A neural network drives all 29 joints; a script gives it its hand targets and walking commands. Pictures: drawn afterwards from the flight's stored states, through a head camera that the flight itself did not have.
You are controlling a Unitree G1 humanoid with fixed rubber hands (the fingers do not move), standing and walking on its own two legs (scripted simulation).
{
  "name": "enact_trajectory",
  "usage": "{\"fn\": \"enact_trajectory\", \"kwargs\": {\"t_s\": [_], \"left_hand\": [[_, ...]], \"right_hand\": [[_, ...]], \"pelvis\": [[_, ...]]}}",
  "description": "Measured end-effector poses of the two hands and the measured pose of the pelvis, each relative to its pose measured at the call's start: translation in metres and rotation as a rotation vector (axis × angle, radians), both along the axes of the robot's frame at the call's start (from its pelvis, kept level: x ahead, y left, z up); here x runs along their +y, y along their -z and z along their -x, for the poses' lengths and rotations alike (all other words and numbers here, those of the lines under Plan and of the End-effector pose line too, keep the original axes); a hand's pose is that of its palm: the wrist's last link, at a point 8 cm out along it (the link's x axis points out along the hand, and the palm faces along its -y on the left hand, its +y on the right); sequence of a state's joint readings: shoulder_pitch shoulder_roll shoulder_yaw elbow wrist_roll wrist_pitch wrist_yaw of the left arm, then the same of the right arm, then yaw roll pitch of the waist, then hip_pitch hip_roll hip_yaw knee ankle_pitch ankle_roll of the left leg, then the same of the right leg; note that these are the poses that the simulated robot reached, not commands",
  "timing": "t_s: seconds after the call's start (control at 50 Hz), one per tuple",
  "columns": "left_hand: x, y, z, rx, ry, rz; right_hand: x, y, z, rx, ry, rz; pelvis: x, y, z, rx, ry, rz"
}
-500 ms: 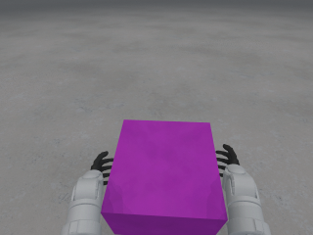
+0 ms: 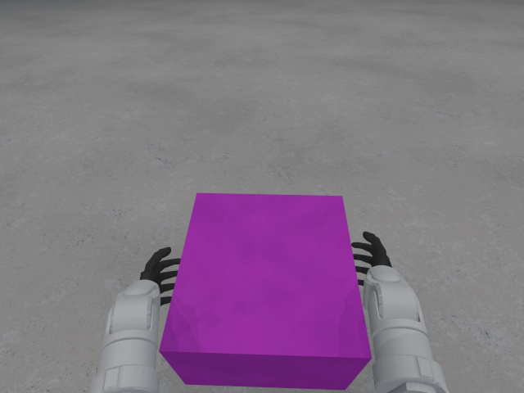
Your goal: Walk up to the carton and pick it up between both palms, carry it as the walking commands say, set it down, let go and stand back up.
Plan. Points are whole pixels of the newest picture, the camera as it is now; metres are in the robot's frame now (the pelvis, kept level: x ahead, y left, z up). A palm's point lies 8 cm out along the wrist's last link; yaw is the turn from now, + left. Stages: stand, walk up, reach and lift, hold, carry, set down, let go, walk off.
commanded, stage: reach and lift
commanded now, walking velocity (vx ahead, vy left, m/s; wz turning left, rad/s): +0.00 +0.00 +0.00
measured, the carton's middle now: (267, 286) +0.34 +0.01 -0.04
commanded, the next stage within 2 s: hold in 0.54 s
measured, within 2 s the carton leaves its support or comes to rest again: neither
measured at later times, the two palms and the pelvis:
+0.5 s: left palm (153, 298) +0.28 +0.19 +0.03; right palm (386, 294) +0.27 -0.17 +0.05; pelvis +0.01 +0.02 +0.00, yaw -2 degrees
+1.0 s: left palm (154, 303) +0.27 +0.19 +0.03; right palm (387, 293) +0.27 -0.17 +0.04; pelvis +0.00 +0.01 +0.00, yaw -1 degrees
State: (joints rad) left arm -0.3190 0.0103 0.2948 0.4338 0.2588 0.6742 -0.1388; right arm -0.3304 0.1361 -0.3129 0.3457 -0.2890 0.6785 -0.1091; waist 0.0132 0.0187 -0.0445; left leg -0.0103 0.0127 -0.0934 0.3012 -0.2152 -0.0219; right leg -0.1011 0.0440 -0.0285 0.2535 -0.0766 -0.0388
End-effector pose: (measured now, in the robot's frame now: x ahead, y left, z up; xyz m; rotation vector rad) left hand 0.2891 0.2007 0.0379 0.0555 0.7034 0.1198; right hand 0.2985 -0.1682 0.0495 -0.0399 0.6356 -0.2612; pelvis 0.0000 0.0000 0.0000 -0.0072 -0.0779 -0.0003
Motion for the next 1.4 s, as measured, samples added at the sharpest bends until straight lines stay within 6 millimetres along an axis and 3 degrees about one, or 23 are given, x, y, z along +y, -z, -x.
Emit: {"fn": "enact_trajectory", "kwargs": {"t_s": [0.36,0.64,1.12,1.4], "left_hand": [[-0.003,0.008,0.005,-0.007,0.007,-0.004],[-0.006,0.005,0.010,-0.018,0.011,-0.012],[-0.007,0.006,0.018,-0.010,-0.013,-0.010],[-0.003,0.006,0.020,-0.004,-0.009,-0.009]], "right_hand": [[0.000,0.005,0.020,-0.008,0.057,-0.006],[-0.002,0.005,0.034,-0.021,0.089,-0.021],[-0.004,0.005,0.027,-0.014,0.043,-0.017],[-0.001,0.006,0.026,-0.010,0.034,-0.016]], "pelvis": [[0.015,-0.002,-0.012,0.005,0.016,0.004],[0.027,0.000,-0.004,-0.013,0.033,-0.001],[0.007,0.000,-0.001,-0.019,0.007,0.001],[0.006,0.000,0.002,-0.017,0.001,0.002]]}}
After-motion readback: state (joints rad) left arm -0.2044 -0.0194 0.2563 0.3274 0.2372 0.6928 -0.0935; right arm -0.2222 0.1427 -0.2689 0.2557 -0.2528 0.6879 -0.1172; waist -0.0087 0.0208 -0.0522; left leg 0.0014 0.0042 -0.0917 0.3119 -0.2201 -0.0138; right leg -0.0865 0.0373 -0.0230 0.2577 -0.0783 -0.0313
